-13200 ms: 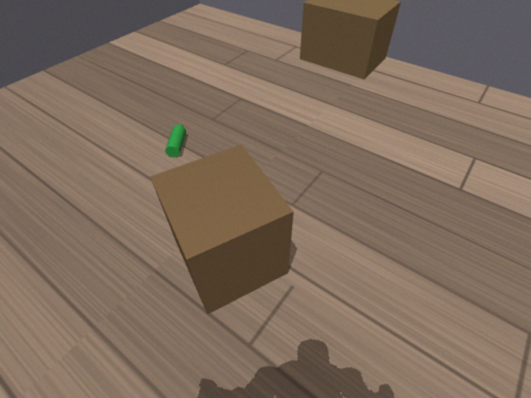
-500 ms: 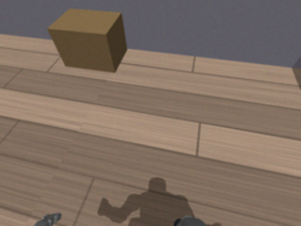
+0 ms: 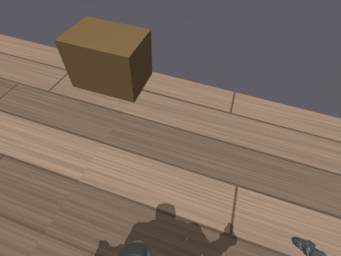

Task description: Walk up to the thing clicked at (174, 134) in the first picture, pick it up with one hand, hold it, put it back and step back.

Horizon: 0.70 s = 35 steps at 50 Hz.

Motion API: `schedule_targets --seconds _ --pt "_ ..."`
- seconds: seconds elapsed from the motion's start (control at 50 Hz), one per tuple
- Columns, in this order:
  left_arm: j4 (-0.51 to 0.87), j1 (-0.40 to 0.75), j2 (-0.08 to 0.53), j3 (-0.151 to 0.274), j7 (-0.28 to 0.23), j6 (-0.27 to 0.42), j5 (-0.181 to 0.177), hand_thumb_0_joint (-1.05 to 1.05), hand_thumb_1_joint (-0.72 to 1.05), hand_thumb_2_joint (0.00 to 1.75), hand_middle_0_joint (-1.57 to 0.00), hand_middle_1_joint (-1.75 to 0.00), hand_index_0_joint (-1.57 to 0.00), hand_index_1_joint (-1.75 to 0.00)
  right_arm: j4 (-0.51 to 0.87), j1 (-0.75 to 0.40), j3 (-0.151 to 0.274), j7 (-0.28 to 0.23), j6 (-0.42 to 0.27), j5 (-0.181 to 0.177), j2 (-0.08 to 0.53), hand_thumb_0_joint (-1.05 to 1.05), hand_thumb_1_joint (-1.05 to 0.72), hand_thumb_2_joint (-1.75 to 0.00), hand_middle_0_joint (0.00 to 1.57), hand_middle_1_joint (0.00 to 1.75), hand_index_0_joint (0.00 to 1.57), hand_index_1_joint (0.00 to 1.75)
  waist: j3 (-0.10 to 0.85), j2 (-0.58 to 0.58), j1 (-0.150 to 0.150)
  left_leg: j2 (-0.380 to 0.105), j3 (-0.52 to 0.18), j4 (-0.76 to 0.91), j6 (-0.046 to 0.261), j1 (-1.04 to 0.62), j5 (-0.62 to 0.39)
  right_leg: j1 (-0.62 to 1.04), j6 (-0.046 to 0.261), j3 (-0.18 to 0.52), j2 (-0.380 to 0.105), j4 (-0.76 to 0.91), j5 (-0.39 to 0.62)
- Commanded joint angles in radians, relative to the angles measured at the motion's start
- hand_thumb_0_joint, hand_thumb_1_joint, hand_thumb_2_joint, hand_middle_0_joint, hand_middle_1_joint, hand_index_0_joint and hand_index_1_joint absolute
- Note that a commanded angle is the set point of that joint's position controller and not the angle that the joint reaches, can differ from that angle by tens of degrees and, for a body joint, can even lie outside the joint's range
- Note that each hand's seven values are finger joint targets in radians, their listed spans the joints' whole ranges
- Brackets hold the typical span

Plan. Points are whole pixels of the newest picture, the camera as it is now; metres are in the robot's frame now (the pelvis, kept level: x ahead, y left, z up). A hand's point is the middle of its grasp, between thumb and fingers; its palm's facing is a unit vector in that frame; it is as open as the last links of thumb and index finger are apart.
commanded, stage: walk up
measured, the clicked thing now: out of the picture +0.17 +1.24 -0.71
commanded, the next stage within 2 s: none
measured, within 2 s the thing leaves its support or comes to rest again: neither
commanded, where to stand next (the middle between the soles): +0.79 -0.02 m, yaw +2 degrees
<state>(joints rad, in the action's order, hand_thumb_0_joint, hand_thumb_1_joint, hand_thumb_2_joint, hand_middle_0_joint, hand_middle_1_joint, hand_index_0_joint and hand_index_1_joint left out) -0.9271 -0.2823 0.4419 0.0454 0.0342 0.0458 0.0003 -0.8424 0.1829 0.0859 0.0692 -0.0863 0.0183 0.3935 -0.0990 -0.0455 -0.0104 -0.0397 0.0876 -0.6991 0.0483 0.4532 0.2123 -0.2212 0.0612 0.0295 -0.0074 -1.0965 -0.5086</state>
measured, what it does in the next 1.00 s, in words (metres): walks ahead: right foot, then left foot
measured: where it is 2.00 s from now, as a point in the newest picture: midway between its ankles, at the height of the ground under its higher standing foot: (181, 157)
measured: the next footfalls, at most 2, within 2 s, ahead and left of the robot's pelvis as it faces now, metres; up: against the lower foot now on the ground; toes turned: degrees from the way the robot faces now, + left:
right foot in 0.36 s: +0.33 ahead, -0.17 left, +0.00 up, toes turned -5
left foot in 0.86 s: +0.54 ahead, +0.07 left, +0.00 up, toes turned +8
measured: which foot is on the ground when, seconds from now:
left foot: down 0.00-0.40, up 0.42-0.84, down 0.86-1.00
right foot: up 0.00-0.34, down 0.36-0.90, up 0.92-1.00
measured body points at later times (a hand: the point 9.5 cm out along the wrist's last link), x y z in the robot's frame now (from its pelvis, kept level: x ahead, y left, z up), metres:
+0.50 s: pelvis +0.24 -0.07 +0.02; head +0.25 -0.10 +0.47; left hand +0.33 +0.25 -0.06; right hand +0.29 -0.39 -0.12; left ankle +0.16 +0.08 -0.64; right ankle +0.29 -0.17 -0.71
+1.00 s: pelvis +0.42 -0.03 +0.01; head +0.44 +0.00 +0.46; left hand +0.43 +0.29 -0.12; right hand +0.56 -0.33 -0.07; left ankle +0.50 +0.07 -0.71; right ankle +0.36 -0.17 -0.63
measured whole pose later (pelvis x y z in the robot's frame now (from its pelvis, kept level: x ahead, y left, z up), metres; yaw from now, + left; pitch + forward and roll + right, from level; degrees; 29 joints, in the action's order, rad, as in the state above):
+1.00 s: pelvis +0.42 -0.03 +0.01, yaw +4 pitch -4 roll -2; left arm -0.89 -0.34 0.41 0.03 0.03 0.04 0.00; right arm -0.82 0.21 0.07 0.06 -0.06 0.00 0.38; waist -0.11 -0.03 -0.01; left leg -0.01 0.06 -0.60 0.06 0.35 0.19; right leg -0.32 0.05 -0.02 -0.02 -1.12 -0.46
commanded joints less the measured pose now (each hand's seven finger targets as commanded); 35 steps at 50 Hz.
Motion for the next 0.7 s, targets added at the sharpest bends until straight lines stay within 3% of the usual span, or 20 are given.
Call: schedule_targets --seconds 0.0,0.04,0.08,0.12,0.16,0.2,0.26,0.3,0.34,0.36,0.38,0.4,0.42,0.44,0.46,0.5,0.54,0.58,0.62,0.68 --pt "0.078 -0.035 0.223 0.051 -0.01 0.041 -0.009 0.0 0.9 0.9 -0.2 -0.3 -0.2 -0.3 0.062 0.1 0.065 -0.041 -0.015 -0.023 0.278 0.0 -0.9 -0.9 0.2 0.3 0.2 0.3 0.105 0.115 0.043 -0.287 -0.421 0.447 0.157 -0.356 0.118 -0.38 -0.011 0.091 -0.071 -0.131 0.152" --pt "0.068 -0.081 0.193 0.05 0.006 0.032 -0.012 0.0 0.9 0.9 -0.2 -0.3 -0.2 -0.3 0.048 0.102 0.052 -0.038 -0.025 -0.029 0.257 0.0 -0.9 -0.9 0.2 0.3 0.2 0.3 0.104 0.139 0.01 -0.233 -0.263 0.445 0.129 -0.276 -0.051 -0.284 -0.034 0.047 -0.087 -0.02 0.187" --pt "0.07 -0.084 0.176 0.047 0.018 0.025 -0.007 0.0 0.9 0.9 -0.2 -0.3 -0.2 -0.3 0.058 0.094 0.05 -0.037 -0.029 -0.022 0.258 0.0 -0.9 -0.9 0.2 0.3 0.2 0.3 0.104 0.17 0.005 -0.201 -0.185 0.446 0.136 -0.285 -0.067 -0.271 -0.06 0.006 -0.095 0.097 0.216" --pt "0.095 -0.017 0.17 0.052 0.03 0.022 0.003 0.0 0.9 0.9 -0.2 -0.3 -0.2 -0.3 0.06 0.101 0.053 -0.032 -0.031 -0.014 0.268 0.0 -0.9 -0.9 0.2 0.3 0.2 0.3 0.05 0.192 0.02 -0.204 -0.167 0.477 0.171 -0.268 0.002 -0.3 -0.078 -0.011 -0.116 0.224 0.241" --pt "0.112 0.034 0.164 0.058 0.04 0.022 0.014 0.0 0.9 0.9 -0.2 -0.3 -0.2 -0.3 0.059 0.116 0.056 -0.026 -0.033 -0.015 0.286 0.0 -0.9 -0.9 0.2 0.3 0.2 0.3 0.024 0.194 0.034 -0.215 -0.173 0.498 0.182 -0.26 0.097 -0.304 -0.076 -0.029 -0.124 0.318 0.28" --pt "0.112 0.065 0.161 0.065 0.045 0.026 0.014 0.0 0.9 0.9 -0.2 -0.3 -0.2 -0.3 0.066 0.106 0.057 -0.021 -0.032 -0.015 0.295 0.0 -0.9 -0.9 0.2 0.3 0.2 0.3 0.014 0.194 0.035 -0.214 -0.163 0.492 0.165 -0.207 0.149 -0.229 -0.064 -0.045 -0.117 0.419 0.359" --pt "0.096 0.081 0.16 0.073 0.045 0.032 0.014 0.0 0.9 0.9 -0.2 -0.3 -0.2 -0.3 0.069 0.101 0.053 -0.019 -0.025 -0.018 0.283 0.0 -0.9 -0.9 0.2 0.3 0.2 0.3 0.025 0.169 0.03 -0.198 -0.144 0.436 0.139 -0.19 0.111 -0.131 -0.051 -0.082 -0.079 0.489 0.403" --pt "0.079 0.049 0.164 0.081 0.041 0.038 0.017 0.0 0.9 0.9 -0.2 -0.3 -0.2 -0.3 0.07 0.1 0.052 -0.022 -0.016 -0.018 0.284 0.0 -0.9 -0.9 0.2 0.3 0.2 0.3 0.044 0.134 -0.001 -0.204 -0.143 0.356 0.124 -0.159 0.112 -0.024 -0.042 -0.106 -0.056 0.515 0.373" --pt "0.049 -0.054 0.2 0.098 0.028 0.05 0.021 0.0 0.9 0.9 -0.2 -0.3 -0.2 -0.3 0.07 0.115 0.033 -0.026 -0.01 -0.011 0.237 0.0 -0.9 -0.9 0.2 0.3 0.2 0.3 0.103 0.023 -0.059 -0.14 -0.085 0.122 0.085 -0.087 0.029 0.173 -0.017 -0.092 -0.031 0.549 0.261" --pt "0.037 -0.147 0.25 0.118 0.015 0.061 0.027 0.0 0.9 0.9 -0.2 -0.3 -0.2 -0.3 0.07 0.168 0.011 -0.026 -0.012 -0.014 0.173 0.0 -0.9 -0.9 0.2 0.3 0.2 0.3 0.169 -0.167 -0.097 -0.045 -0.004 -0.185 0.044 -0.002 0.033 0.29 0.022 0.119 -0.167 0.691 0.066" --pt "0.056 -0.168 0.316 0.125 0.003 0.074 0.023 0.0 0.9 0.9 -0.2 -0.3 -0.2 -0.3 0.076 0.211 -0.01 -0.026 -0.008 -0.019 0.129 0.0 -0.9 -0.9 0.2 0.3 0.2 0.3 0.167 -0.28 -0.082 0.071 -0.043 -0.397 -0.01 0.179 0.29 0.36 0.077 0.511 -0.384 0.821 0.037" --pt "0.047 -0.154 0.333 0.123 0.0 0.067 0.004 0.0 0.9 0.9 -0.2 -0.3 -0.2 -0.3 0.057 0.171 0.016 -0.041 0.003 -0.015 0.24 0.0 -0.9 -0.9 0.2 0.3 0.2 0.3 0.129 -0.179 -0.097 0.052 -0.107 -0.479 -0.008 0.22 0.31 0.32 0.148 0.625 -0.443 0.863 0.058" --pt "0.068 -0.121 0.316 0.117 -0.004 0.064 -0.003 0.0 0.9 0.9 -0.2 -0.3 -0.2 -0.3 0.045 0.153 0.019 -0.049 0.003 -0.017 0.263 0.0 -0.9 -0.9 0.2 0.3 0.2 0.3 0.102 -0.137 -0.084 0.017 -0.151 -0.504 -0.007 0.236 0.269 0.288 0.174 0.585 -0.436 0.848 0.179" --pt "0.07 -0.102 0.285 0.107 -0.009 0.065 -0.01 0.0 0.9 0.9 -0.2 -0.3 -0.2 -0.3 0.028 0.134 0.018 -0.049 0.0 -0.029 0.251 0.0 -0.9 -0.9 0.2 0.3 0.2 0.3 0.058 -0.074 -0.073 0.007 -0.223 -0.498 -0.008 0.2 0.208 0.213 0.125 0.437 -0.386 0.832 0.364" --pt "0.074 -0.062 0.251 0.095 -0.015 0.068 -0.014 0.0 0.9 0.9 -0.2 -0.3 -0.2 -0.3 0.007 0.165 0.018 -0.047 0.004 -0.041 0.232 0.0 -0.9 -0.9 0.2 0.3 0.2 0.3 0.05 -0.077 -0.038 0.004 -0.244 -0.448 -0.007 0.141 0.149 0.174 0.054 0.276 -0.31 0.813 0.498" --pt "0.084 -0.029 0.221 0.083 -0.017 0.07 -0.012 0.0 0.9 0.9 -0.2 -0.3 -0.2 -0.3 0.001 0.18 0.009 -0.036 0.015 -0.036 0.204 0.0 -0.9 -0.9 0.2 0.3 0.2 0.3 0.08 -0.12 -0.004 0.007 -0.195 -0.362 -0.01 0.085 0.096 0.164 0.04 0.105 -0.233 0.77 0.739" --pt "0.099 -0.026 0.202 0.077 -0.018 0.073 -0.01 0.0 0.9 0.9 -0.2 -0.3 -0.2 -0.3 -0.002 0.182 0.015 -0.03 0.028 -0.027 0.192 0.0 -0.9 -0.9 0.2 0.3 0.2 0.3 0.091 -0.128 0.004 0.031 -0.178 -0.336 -0.021 0.079 0.034 0.17 0.047 0.022 -0.201 0.765 0.82" --pt "0.122 -0.031 0.2 0.078 -0.021 0.075 -0.002 0.0 0.9 0.9 -0.2 -0.3 -0.2 -0.3 0.017 0.133 0.018 -0.021 0.04 -0.02 0.187 0.0 -0.9 -0.9 0.2 0.3 0.2 0.3 0.068 -0.107 -0.006 0.023 -0.172 -0.272 -0.038 0.116 0.004 0.165 0.073 -0.001 -0.223 0.794 0.765" --pt "0.134 -0.031 0.213 0.082 -0.023 0.076 0.005 0.0 0.9 0.9 -0.2 -0.3 -0.2 -0.3 0.039 0.075 0.024 -0.014 0.044 -0.014 0.185 0.0 -0.9 -0.9 0.2 0.3 0.2 0.3 0.027 -0.086 -0.017 0.004 -0.174 -0.193 -0.05 0.126 -0.023 0.12 0.087 0.004 -0.25 0.845 0.603" --pt "0.141 -0.047 0.219 0.089 -0.021 0.073 0.011 0.0 0.9 0.9 -0.2 -0.3 -0.2 -0.3 0.063 -0.003 0.023 -0.002 0.037 -0.003 0.176 0.0 -0.9 -0.9 0.2 0.3 0.2 0.3 0.008 -0.068 -0.041 -0.027 -0.149 -0.037 -0.047 0.12 -0.067 0.144 0.102 0.003 -0.265 0.844 0.496"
